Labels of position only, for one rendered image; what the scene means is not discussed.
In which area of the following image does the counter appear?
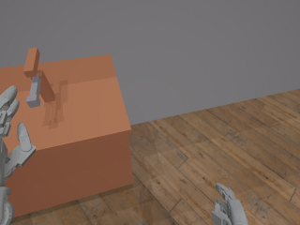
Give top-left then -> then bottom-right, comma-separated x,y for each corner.
0,47 -> 133,218

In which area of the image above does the tap lever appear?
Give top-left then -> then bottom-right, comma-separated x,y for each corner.
25,73 -> 41,108

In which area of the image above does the robot left forearm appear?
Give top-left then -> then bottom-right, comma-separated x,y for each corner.
0,187 -> 15,225

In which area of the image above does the robot left hand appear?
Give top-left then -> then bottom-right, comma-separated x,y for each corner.
0,85 -> 36,187

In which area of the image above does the robot right hand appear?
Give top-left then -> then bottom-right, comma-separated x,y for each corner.
212,183 -> 248,225

